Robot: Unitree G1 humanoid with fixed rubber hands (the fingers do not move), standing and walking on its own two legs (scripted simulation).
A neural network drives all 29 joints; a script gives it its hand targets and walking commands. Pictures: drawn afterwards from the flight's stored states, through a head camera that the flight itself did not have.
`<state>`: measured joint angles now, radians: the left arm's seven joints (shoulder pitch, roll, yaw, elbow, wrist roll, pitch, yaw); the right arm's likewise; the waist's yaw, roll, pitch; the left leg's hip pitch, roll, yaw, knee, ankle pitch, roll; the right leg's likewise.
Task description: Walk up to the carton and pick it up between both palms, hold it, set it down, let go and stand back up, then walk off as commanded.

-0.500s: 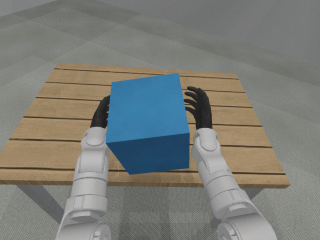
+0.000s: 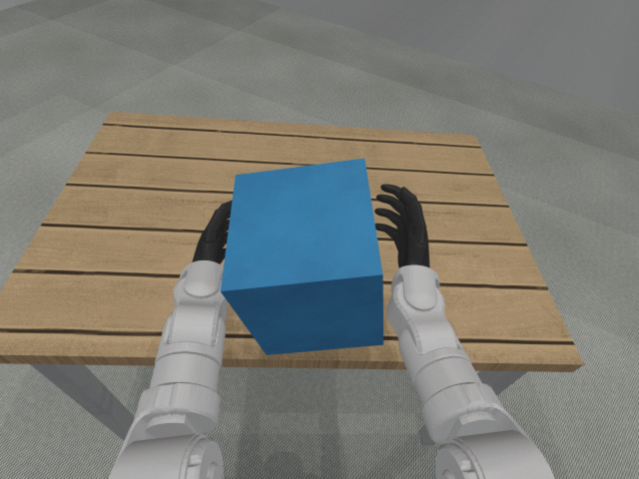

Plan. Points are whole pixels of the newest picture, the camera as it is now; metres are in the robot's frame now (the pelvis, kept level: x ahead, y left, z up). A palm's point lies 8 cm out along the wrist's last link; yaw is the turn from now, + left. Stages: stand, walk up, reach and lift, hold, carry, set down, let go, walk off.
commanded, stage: set down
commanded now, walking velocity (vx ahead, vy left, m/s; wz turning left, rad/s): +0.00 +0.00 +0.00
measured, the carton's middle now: (312, 263) +0.38 -0.01 +0.07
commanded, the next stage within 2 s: none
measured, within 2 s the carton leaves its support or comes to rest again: rests again in 1.82 s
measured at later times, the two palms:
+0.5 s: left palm (222, 260) +0.41 +0.11 +0.04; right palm (407, 263) +0.37 -0.14 +0.07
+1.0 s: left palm (227, 264) +0.42 +0.10 +0.02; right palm (406, 271) +0.37 -0.15 +0.04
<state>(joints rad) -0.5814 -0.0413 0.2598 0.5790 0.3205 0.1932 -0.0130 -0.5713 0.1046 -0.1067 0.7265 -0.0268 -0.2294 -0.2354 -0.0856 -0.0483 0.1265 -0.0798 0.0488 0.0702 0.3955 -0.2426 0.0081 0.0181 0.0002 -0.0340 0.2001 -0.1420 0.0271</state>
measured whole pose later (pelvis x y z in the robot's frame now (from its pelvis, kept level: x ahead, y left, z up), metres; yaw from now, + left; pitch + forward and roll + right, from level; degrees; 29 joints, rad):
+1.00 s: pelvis +0.02 +0.00 +0.00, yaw +0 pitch +6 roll -2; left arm -0.64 -0.04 0.29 0.80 0.32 0.00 -0.01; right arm -0.56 0.15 -0.25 0.87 -0.14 -0.38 -0.26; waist -0.10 -0.05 0.04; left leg -0.25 0.05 0.07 0.40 -0.24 0.01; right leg -0.16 0.00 -0.03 0.21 -0.14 0.03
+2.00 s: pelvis +0.01 +0.00 +0.00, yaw -1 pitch +9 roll -2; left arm -0.65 -0.01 0.29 0.88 0.24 -0.11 0.01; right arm -0.55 0.18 -0.30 0.95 -0.18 -0.41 -0.31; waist -0.10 -0.05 -0.02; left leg -0.35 0.05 0.07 0.41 -0.22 0.01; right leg -0.29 0.00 -0.03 0.28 -0.15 0.03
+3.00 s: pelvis -0.05 -0.01 -0.01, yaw +0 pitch +2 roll -1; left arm -0.31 0.12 0.18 0.62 -0.02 -0.03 -0.06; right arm -0.19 0.14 -0.11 0.52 -0.01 -0.17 -0.33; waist -0.10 -0.05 0.03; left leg -0.31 0.05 0.07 0.45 -0.17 0.01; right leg -0.27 0.00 -0.03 0.36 -0.13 0.02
